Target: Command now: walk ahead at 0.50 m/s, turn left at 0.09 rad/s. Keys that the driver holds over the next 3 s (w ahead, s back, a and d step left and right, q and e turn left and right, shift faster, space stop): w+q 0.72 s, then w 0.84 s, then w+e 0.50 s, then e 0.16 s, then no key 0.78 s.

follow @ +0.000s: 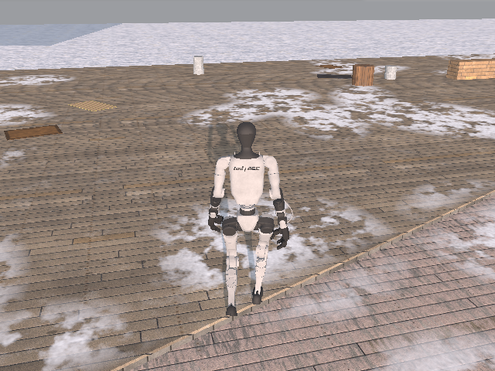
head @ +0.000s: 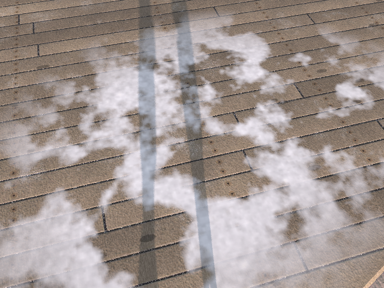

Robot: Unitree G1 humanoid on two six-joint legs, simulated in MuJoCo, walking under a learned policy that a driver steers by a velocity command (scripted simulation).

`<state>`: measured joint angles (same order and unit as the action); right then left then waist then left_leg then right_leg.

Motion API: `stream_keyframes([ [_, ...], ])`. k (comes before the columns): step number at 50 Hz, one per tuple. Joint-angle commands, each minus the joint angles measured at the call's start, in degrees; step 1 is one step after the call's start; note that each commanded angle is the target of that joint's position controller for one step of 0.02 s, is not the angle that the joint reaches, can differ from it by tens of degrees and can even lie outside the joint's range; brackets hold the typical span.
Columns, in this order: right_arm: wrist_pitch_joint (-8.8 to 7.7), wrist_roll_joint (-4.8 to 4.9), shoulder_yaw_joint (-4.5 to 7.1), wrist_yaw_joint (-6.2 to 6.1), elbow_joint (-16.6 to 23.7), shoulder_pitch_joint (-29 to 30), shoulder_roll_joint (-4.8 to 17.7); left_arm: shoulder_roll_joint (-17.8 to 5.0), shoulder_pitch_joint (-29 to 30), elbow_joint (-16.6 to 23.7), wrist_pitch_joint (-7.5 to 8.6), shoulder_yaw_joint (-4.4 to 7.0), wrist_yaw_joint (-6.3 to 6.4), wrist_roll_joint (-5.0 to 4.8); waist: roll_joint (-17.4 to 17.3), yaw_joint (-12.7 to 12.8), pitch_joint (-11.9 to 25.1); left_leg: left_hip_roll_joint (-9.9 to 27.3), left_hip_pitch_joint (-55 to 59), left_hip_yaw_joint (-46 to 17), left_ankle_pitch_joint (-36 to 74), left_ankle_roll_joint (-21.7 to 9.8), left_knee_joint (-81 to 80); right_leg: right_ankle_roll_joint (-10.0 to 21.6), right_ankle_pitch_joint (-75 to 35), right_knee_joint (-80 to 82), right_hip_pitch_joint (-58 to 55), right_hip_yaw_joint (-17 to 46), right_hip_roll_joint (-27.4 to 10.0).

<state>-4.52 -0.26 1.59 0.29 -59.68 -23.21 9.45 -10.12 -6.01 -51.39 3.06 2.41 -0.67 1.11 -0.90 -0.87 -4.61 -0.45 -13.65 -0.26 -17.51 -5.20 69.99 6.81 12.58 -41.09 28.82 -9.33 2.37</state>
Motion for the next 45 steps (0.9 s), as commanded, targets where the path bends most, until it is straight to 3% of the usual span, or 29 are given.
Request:
stream_keyframes([
  [1,0.01,-0.74,1.55,-0.23,6.4,0.6,4.3,-3.6,-7.6,-2.7,1.33,1.27,0.58,0.24,-1.6,0.1,3.0,5.1,-18.8,-4.2,1.8,-1.5,11.1,7.1,8.9,29.9,-14.8,29.9,-18.9],
  [2,1.07,-0.97,1.42,-0.34,5.4,-2.1,3.0,-1.9,-7.2,-3.5,1.94,0.85,0.67,0.41,-0.5,-1.7,2.2,5.5,-15.8,-4.4,2.2,-1.4,8.8,5.5,5.6,30.6,-11.5,24.3,-17.2],
  [3,1.76,-1.05,1.38,-0.25,5.7,-2.5,2.5,-1.9,-8.3,-4.1,2.61,0.85,0.71,0.36,0.7,-2.2,1.9,5.7,-15.0,-4.4,2.0,-1.1,6.3,4.8,3.8,31.7,-10.5,20.9,-16.5],
  [7,3.54,-1.48,1.86,0.45,8.0,3.6,3.7,-5.0,-13.0,-5.3,4.18,1.58,0.86,0.39,3.1,-1.3,0.4,6.3,-21.0,-2.7,7.6,0.1,-0.7,4.1,-1.3,35.6,-13.6,12.3,-15.6],
  [10,3.75,-1.48,2.17,0.96,10.4,9.7,4.6,-5.8,-15.9,-5.5,4.56,1.66,0.93,0.26,3.0,0.2,-0.2,6.8,-26.9,-2.2,12.6,1.3,-7.6,3.7,-4.1,36.7,-19.0,8.4,-15.5],
  [13,3.60,-1.48,1.95,1.43,12.3,15.1,4.0,-6.3,-17.2,-5.3,4.69,1.64,1.22,0.15,3.6,1.6,-0.7,6.6,-27.8,0.4,15.9,2.2,-17.5,3.0,-7.7,36.6,-23.4,4.4,-15.4],
  [18,3.38,-1.70,1.58,2.42,16.1,23.3,3.5,-7.0,-21.4,-6.4,4.14,1.83,2.07,0.40,4.5,4.8,-2.3,5.7,-27.2,5.8,15.2,0.8,-29.4,2.4,-16.3,34.5,-32.6,-0.6,-17.4],
  [20,3.26,-1.89,1.76,2.71,16.8,23.8,3.9,-7.6,-21.9,-6.7,3.42,1.96,2.41,0.56,5.2,4.5,-2.2,4.2,-25.2,7.7,11.3,-0.8,-32.6,1.6,-24.5,31.0,-35.9,-2.8,-18.1],
  [22,3.35,-2.04,2.27,2.69,16.6,21.5,4.5,-9.3,-20.7,-6.4,2.77,2.34,2.68,0.47,7.0,2.6,-0.2,0.7,-18.6,10.2,6.5,-3.0,-34.5,0.5,-43.5,24.1,-36.8,-5.3,-18.3],
  [24,3.03,-1.99,3.46,2.34,14.2,12.5,6.5,-11.6,-19.4,-5.8,1.66,2.99,2.65,0.41,7.8,-1.6,5.2,-4.0,-8.4,11.5,2.8,-5.6,-36.9,-0.3,-55.6,9.5,-36.7,-6.5,-18.1],
  [25,2.43,-2.48,4.45,1.83,11.4,4.0,8.3,-12.2,-18.2,-4.9,1.19,3.08,2.41,0.04,5.5,-5.6,9.9,-5.3,3.6,10.0,5.7,-7.2,-42.0,-1.8,-48.8,-3.2,-31.4,-7.5,-17.0],
  [26,2.11,-3.11,6.05,0.99,10.0,-3.1,13.4,-10.0,-17.8,-2.8,1.18,2.51,2.17,0.11,0.0,-8.3,15.8,5.5,18.3,-4.7,-1.5,-10.1,-43.3,-3.5,-25.9,-19.9,-17.4,-6.7,-15.6],
  [27,2.37,-2.18,7.22,0.68,11.2,-0.4,19.2,-5.2,-17.5,2.3,1.83,1.78,0.92,-1.08,-14.5,-4.1,18.9,19.9,32.1,-37.8,-0.1,-19.6,-51.4,-7.1,18.0,-40.8,7.9,-1.4,-1.8],
  [28,3.13,-1.41,6.87,0.34,11.3,-0.9,18.0,-9.1,-10.2,3.6,2.54,2.28,0.59,-0.69,-3.1,-5.9,16.6,19.4,30.4,-36.2,5.6,-18.0,-54.6,-6.5,14.0,-42.5,14.4,9.3,-4.1],
  [29,3.08,-1.10,6.15,-0.21,11.1,2.0,15.7,-8.1,-7.7,4.7,3.40,1.83,0.32,-1.34,-1.4,-4.3,10.8,18.2,24.5,-27.7,12.1,-16.2,-54.1,-5.8,7.9,-39.9,15.5,9.9,-6.7],
  [30,2.68,-0.92,5.42,-0.23,11.2,4.4,13.0,-7.9,-9.1,3.9,3.80,1.74,0.49,-1.23,2.7,-1.7,7.3,15.6,17.3,-22.4,19.9,-13.7,-54.7,-5.7,4.9,-34.3,11.9,10.2,-8.6],
  [31,2.21,-0.50,4.90,-0.43,11.5,6.3,11.5,-7.9,-9.1,3.9,3.12,1.85,0.54,-0.16,3.4,0.2,5.7,12.9,12.7,-18.3,24.1,-12.2,-55.2,-6.2,4.7,-31.1,9.1,10.7,-9.6],
  [33,1.06,0.31,4.19,-0.48,12.1,7.0,10.1,-7.4,-11.0,4.1,0.86,1.80,0.24,1.44,1.7,2.2,6.3,9.9,8.8,-14.8,28.7,-11.3,-56.1,-7.5,4.2,-27.3,5.0,10.8,-9.9],
  [35,0.20,0.64,4.34,-0.56,11.8,5.3,11.8,-6.8,-9.5,5.2,-0.54,1.59,-0.25,1.79,0.9,2.6,5.3,8.5,7.0,-13.5,30.1,-11.7,-57.3,-8.8,3.5,-23.9,6.3,9.8,-9.6],
  [39,-0.06,0.34,4.02,-0.25,11.2,0.5,11.8,-7.0,-0.6,8.7,-1.15,1.16,-0.64,1.45,-1.1,-0.2,2.4,6.7,8.3,-11.7,31.9,-9.0,-59.2,-9.6,-5.7,-12.6,11.1,8.0,-9.2],
  [42,-0.23,0.26,3.57,-0.25,10.3,-2.7,11.2,-6.3,4.5,10.6,-0.91,0.51,-1.12,1.18,-2.2,-2.3,2.2,6.2,11.9,-10.3,36.5,-6.3,-58.5,-8.4,-12.1,-4.0,10.9,7.0,-7.9],
  [45,-0.29,-0.12,3.22,-0.76,9.6,-5.1,11.3,-6.4,9.4,12.5,-0.45,0.03,-1.39,0.70,-2.5,-4.2,1.4,7.4,16.3,-10.5,38.6,-5.6,-58.2,-6.7,-14.9,2.4,10.7,5.9,-6.4],
])
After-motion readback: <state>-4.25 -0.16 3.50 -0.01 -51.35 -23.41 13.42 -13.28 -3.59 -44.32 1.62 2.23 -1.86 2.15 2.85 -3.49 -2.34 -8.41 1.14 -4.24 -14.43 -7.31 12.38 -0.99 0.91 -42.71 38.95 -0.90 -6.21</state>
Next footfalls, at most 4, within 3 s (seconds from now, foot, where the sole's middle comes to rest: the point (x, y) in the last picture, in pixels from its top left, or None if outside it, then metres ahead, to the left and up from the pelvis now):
0.50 left None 0.40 0.16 -0.74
1.06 right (153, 200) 0.77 0.16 -0.74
1.58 left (79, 169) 0.91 0.46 -0.74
2.14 right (106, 110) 1.23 0.40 -0.74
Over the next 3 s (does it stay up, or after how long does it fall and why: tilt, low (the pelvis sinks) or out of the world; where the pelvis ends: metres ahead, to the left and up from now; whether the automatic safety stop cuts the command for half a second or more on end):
stays up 1.22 0.49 0.04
